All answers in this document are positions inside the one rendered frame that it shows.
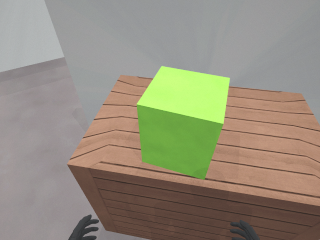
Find right robot hand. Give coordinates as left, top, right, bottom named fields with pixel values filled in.
left=230, top=220, right=260, bottom=240

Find left robot hand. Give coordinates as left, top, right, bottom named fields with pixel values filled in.
left=68, top=214, right=99, bottom=240

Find pedestal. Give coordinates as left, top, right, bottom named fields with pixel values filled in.
left=67, top=75, right=320, bottom=240

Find carton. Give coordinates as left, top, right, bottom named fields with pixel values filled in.
left=136, top=66, right=230, bottom=180

